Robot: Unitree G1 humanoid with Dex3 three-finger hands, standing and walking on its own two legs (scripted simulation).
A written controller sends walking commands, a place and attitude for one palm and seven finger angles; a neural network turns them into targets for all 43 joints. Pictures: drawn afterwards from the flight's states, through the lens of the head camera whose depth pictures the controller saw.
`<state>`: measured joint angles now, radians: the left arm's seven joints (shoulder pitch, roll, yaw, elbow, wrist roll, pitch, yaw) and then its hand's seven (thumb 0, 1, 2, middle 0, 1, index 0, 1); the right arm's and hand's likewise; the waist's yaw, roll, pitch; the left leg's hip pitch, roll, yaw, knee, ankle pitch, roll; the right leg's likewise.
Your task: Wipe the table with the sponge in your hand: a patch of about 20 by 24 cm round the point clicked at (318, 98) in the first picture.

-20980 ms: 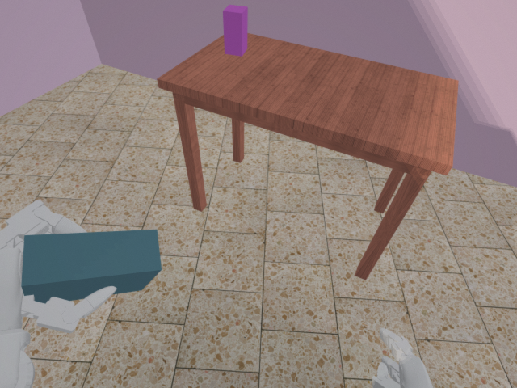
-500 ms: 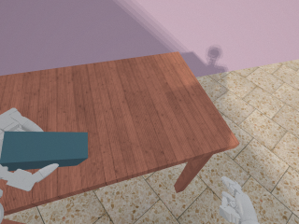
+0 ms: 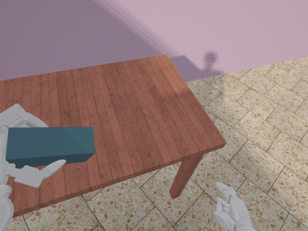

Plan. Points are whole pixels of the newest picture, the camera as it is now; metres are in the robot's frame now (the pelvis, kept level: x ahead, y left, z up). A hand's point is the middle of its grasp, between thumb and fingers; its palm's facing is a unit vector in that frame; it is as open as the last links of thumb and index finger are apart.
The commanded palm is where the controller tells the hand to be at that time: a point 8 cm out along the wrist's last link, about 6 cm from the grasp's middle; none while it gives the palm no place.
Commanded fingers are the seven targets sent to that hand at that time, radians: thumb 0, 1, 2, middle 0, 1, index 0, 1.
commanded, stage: shuffle to correct the standing spot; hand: left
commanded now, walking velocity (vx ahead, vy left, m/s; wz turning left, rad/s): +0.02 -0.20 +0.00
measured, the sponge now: (66, 147) +0.24 +0.20 +0.14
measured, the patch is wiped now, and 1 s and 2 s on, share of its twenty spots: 0.00 0.00 0.00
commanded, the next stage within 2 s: come to a stop and stand still in 0.20 s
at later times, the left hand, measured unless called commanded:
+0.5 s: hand (79, 151) +0.23 +0.17 +0.16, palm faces +0.31 -0.86 -0.40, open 9.5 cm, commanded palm +0.17 +0.22 +0.18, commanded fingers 0.00 0.10 1.30 -1.20 -1.60 -1.20 -1.60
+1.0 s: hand (56, 166) +0.19 +0.20 +0.15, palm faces +0.35 -0.85 -0.39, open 9.5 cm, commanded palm +0.14 +0.24 +0.18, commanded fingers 0.00 0.10 1.30 -1.20 -1.60 -1.20 -1.60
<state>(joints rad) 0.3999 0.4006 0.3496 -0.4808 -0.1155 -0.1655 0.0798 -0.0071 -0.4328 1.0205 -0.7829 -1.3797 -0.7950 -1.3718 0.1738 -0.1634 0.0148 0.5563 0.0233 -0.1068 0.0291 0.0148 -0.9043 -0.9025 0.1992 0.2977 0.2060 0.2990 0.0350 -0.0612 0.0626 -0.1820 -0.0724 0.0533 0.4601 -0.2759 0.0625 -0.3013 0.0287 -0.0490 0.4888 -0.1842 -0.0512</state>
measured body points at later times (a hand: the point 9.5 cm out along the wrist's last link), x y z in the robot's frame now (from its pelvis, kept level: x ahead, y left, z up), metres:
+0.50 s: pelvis +0.01 -0.06 +0.00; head +0.04 -0.07 +0.45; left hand +0.20 +0.22 +0.18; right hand +0.18 -0.31 -0.08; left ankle -0.02 +0.07 -0.74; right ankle +0.05 -0.08 -0.74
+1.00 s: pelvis -0.01 -0.04 +0.01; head +0.00 -0.04 +0.46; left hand +0.17 +0.24 +0.17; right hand +0.18 -0.26 -0.07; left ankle -0.02 +0.07 -0.74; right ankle +0.05 -0.08 -0.74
